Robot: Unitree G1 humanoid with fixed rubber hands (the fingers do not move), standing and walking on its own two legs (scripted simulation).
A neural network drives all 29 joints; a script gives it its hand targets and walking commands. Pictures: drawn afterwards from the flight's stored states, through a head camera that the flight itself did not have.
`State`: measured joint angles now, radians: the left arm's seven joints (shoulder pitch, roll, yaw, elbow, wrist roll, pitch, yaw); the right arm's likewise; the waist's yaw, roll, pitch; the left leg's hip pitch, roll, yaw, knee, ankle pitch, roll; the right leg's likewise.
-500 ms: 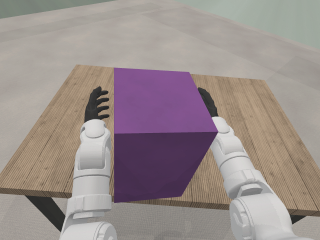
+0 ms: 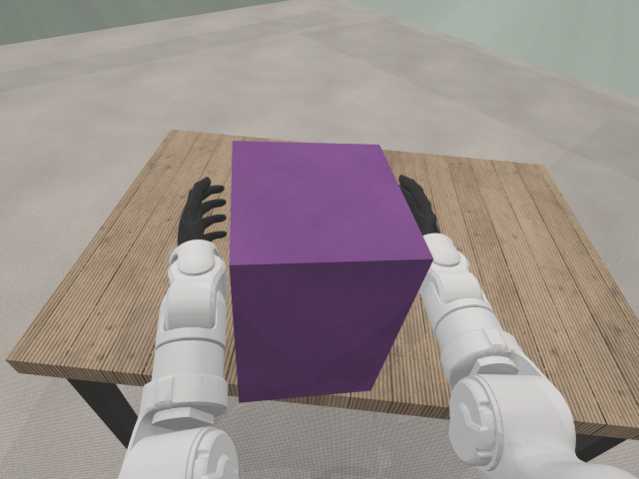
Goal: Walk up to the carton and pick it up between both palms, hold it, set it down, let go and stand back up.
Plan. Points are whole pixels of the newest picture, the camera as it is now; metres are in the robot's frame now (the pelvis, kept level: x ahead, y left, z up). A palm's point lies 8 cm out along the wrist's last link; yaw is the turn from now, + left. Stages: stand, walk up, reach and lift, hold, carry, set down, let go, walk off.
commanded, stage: set down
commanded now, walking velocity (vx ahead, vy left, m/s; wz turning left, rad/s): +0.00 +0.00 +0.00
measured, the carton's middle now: (307, 276) +0.38 +0.04 +0.07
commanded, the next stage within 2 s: none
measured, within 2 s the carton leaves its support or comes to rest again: neither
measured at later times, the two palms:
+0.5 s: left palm (190, 249) +0.36 +0.19 +0.12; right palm (412, 236) +0.41 -0.10 +0.12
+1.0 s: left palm (199, 252) +0.38 +0.19 +0.09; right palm (425, 238) +0.45 -0.13 +0.09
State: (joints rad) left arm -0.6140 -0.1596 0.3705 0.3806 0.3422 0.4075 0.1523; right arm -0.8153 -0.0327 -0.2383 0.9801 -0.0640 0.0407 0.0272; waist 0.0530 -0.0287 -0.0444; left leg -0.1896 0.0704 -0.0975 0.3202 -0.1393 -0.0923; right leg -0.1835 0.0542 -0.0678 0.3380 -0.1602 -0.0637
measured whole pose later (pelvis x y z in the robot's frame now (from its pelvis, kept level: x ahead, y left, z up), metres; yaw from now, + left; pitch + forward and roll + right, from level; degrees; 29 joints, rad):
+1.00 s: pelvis -0.01 +0.00 -0.01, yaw -3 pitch +11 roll -1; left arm -0.64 -0.02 0.18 0.47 0.03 0.24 0.29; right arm -0.89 -0.23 0.00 1.00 0.24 0.02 -0.04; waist 0.14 0.01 -0.08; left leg -0.46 0.09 -0.06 0.41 -0.15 -0.09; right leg -0.45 0.08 -0.03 0.37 -0.13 -0.07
